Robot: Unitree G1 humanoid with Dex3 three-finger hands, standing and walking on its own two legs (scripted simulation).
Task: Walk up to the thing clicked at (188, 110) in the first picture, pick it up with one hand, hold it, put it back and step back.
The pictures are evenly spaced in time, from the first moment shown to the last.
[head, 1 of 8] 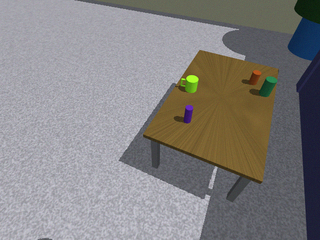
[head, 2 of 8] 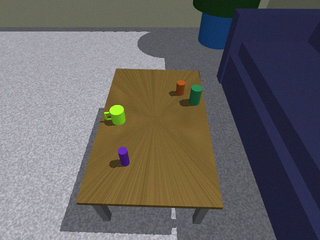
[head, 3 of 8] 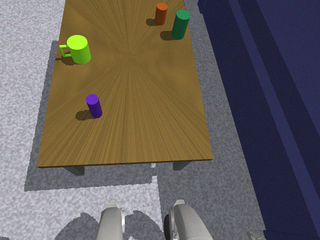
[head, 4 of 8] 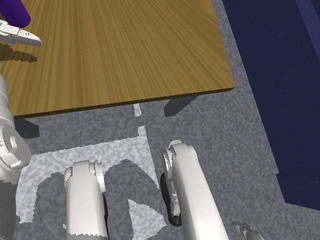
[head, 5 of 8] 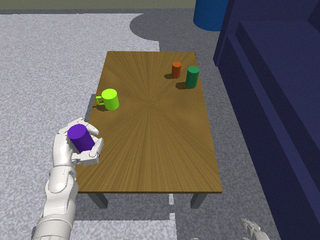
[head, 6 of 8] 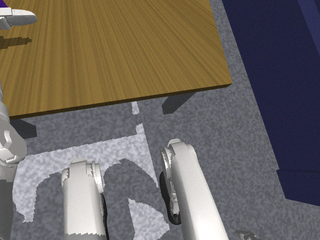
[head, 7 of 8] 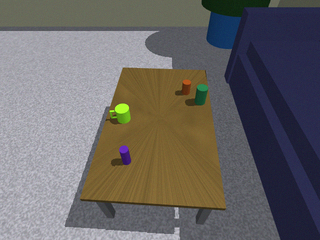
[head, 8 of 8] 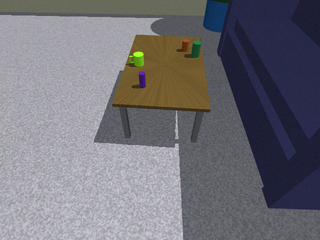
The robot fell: no
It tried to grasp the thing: yes
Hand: left
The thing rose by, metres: 0.35
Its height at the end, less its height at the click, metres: +0.00
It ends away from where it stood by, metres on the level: 0.01
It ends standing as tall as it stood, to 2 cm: yes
